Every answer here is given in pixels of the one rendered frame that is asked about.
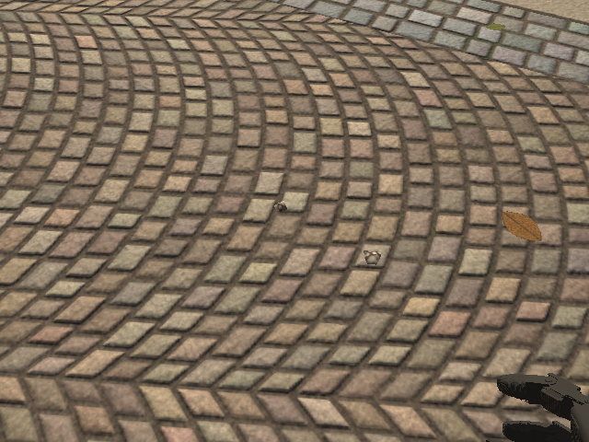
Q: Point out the robot right hand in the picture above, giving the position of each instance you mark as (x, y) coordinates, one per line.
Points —
(556, 395)

